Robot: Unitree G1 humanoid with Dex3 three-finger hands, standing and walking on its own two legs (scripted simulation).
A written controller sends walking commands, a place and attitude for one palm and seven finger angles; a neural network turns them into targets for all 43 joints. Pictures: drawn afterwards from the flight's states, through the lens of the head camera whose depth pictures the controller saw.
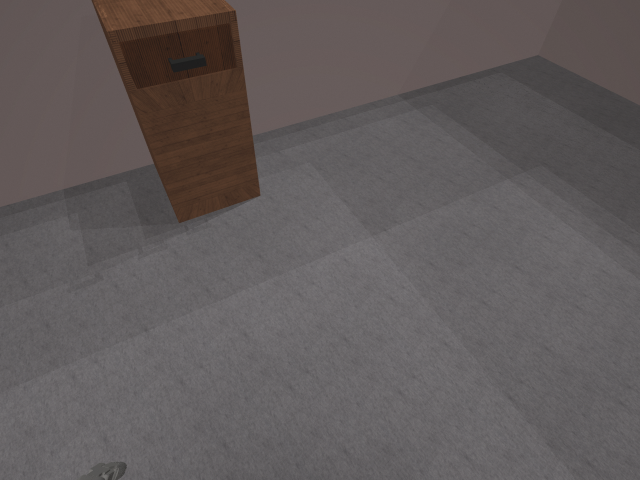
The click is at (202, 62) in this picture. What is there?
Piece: drawer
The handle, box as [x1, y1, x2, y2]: [168, 52, 206, 71]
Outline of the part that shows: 205,59 203,55 200,55 198,52 195,56 175,60 168,58 173,71 206,65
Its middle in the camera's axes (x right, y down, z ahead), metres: -0.43 -0.56 +1.22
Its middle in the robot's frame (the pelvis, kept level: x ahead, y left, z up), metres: +1.27 +0.48 -0.08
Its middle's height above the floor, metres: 0.69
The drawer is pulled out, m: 0.00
